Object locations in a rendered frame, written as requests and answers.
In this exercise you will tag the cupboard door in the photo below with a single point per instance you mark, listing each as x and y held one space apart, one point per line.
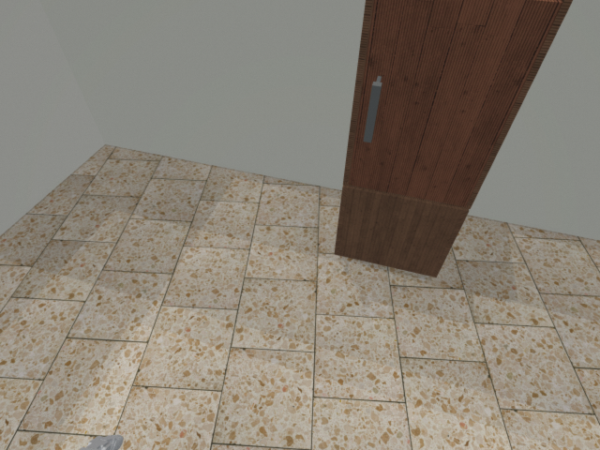
452 71

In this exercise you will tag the handle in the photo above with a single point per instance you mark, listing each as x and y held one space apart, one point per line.
372 109

